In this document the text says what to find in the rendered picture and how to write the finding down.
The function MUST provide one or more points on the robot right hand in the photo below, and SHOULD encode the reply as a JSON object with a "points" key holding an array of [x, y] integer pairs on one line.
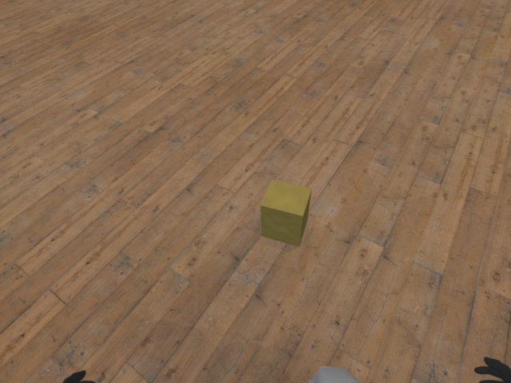
{"points": [[496, 368]]}

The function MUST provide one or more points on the robot right thigh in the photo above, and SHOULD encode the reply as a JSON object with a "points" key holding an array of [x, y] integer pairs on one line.
{"points": [[333, 375]]}

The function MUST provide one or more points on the carton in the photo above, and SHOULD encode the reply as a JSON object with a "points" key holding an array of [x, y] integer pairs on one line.
{"points": [[284, 211]]}

